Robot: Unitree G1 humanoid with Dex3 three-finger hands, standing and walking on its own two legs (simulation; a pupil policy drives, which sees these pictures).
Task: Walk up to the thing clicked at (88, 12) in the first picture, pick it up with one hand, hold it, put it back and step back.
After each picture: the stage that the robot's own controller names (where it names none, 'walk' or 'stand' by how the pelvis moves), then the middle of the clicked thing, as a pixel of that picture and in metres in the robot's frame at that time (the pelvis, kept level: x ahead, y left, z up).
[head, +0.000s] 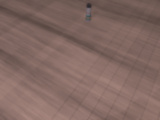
stand; (88, 12) +1.97 -0.14 -0.66
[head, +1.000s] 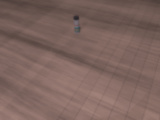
walk; (76, 24) +1.84 +0.16 -0.64
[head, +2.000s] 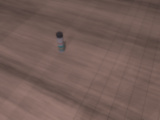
walk; (60, 42) +1.28 +0.27 -0.65
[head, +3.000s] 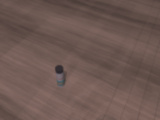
walk; (60, 76) +0.84 +0.20 -0.64
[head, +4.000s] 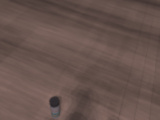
walk; (55, 108) +0.53 +0.14 -0.64
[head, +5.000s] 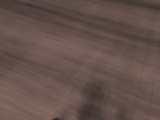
stand; out of the picture +0.40 +0.16 -0.65
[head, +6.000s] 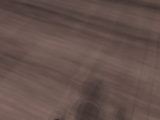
stand; out of the picture +0.39 +0.15 -0.66
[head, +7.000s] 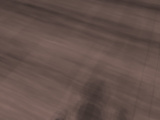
stand; out of the picture +0.40 +0.15 -0.66
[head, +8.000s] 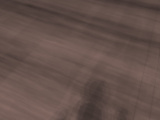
stand; out of the picture +0.39 +0.15 -0.66
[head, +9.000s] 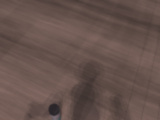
go down; (55, 114) +0.41 +0.14 -0.64
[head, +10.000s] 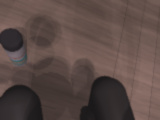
go down; (16, 50) +0.48 +0.19 -0.23
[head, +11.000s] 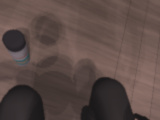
close in; (18, 51) +0.48 +0.19 -0.24
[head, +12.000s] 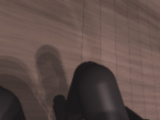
close in; out of the picture +0.46 +0.24 -0.16
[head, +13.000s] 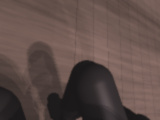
lift; out of the picture +0.45 +0.24 -0.17
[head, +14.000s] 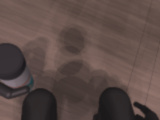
lift; (17, 75) +0.34 +0.20 -0.01
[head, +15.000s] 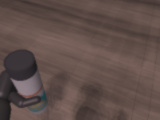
hold; (30, 87) +0.31 +0.15 +0.08
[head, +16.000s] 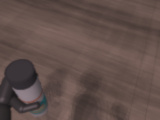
hold; (31, 92) +0.30 +0.16 +0.04
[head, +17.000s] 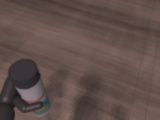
crouch; (34, 92) +0.31 +0.15 +0.04
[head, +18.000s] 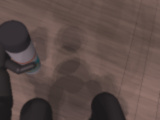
crouch; (24, 53) +0.43 +0.15 -0.04
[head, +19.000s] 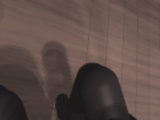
lower; out of the picture +0.44 +0.25 -0.16
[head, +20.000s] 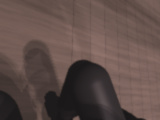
lower; out of the picture +0.45 +0.26 -0.17
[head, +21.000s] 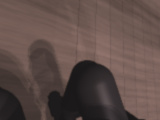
lower; out of the picture +0.44 +0.25 -0.17
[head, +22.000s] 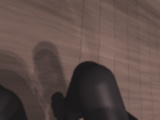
lower; out of the picture +0.44 +0.25 -0.16
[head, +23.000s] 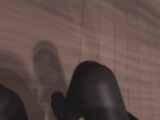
loosen; out of the picture +0.43 +0.24 -0.16
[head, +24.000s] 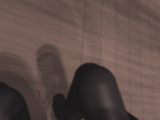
withdraw; out of the picture +0.44 +0.23 -0.18
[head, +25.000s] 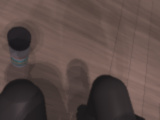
stand; (19, 50) +0.45 +0.19 -0.21
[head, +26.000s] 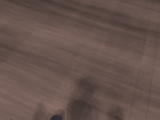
stand; out of the picture +0.38 +0.12 -0.58
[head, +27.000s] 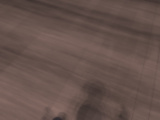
stand; out of the picture +0.39 +0.13 -0.60
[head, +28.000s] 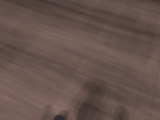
stand; out of the picture +0.39 +0.13 -0.60
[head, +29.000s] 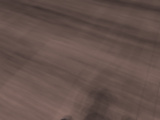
walk; out of the picture +0.41 +0.12 -0.65
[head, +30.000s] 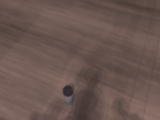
walk; (68, 96) +0.52 +0.10 -0.63
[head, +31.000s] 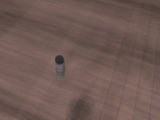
walk; (60, 67) +0.82 +0.13 -0.63
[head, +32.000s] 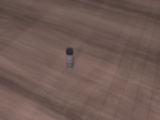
stand; (69, 59) +1.05 +0.11 -0.64
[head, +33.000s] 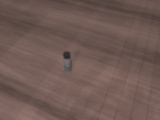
stand; (67, 62) +1.04 +0.12 -0.66
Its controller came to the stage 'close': yes
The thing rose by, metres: 0.70
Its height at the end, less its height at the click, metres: +0.00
